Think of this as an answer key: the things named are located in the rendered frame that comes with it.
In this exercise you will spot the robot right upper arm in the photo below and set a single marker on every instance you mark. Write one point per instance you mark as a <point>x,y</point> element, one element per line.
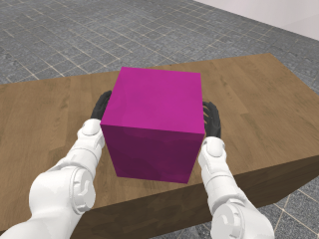
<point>233,221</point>

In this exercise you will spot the right robot forearm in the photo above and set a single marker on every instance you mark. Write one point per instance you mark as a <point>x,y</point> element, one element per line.
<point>218,181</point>

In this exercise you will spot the left robot forearm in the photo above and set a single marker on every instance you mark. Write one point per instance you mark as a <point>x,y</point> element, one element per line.
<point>85,153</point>

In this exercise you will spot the pedestal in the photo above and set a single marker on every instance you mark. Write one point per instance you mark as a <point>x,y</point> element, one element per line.
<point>269,123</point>

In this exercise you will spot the robot right hand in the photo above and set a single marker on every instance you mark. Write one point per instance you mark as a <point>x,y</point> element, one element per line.
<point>212,126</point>

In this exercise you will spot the carton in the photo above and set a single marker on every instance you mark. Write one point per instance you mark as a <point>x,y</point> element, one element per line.
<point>153,124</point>

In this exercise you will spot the robot left hand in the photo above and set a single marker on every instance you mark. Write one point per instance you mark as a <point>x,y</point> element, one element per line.
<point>100,106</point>

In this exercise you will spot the robot left upper arm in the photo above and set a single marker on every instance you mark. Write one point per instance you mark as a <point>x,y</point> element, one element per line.
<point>58,199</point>

